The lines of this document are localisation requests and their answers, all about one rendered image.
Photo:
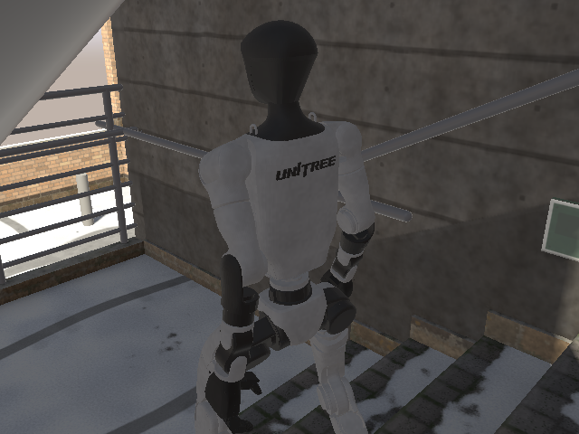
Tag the robot right hand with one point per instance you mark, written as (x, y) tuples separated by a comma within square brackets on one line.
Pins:
[(346, 288)]

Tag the left robot upper arm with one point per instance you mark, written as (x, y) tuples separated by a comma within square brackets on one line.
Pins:
[(223, 172)]

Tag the robot right thigh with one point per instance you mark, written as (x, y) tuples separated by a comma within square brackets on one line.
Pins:
[(329, 346)]

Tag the robot left hand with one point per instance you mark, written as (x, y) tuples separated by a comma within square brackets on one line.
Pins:
[(225, 399)]

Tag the left robot forearm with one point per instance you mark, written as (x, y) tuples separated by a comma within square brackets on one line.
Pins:
[(236, 334)]

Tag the right robot upper arm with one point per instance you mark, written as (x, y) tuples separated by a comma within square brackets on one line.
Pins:
[(358, 213)]

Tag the humanoid robot torso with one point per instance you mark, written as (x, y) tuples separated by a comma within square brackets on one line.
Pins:
[(293, 190)]

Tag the right robot forearm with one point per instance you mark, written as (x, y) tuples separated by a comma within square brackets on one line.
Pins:
[(349, 253)]

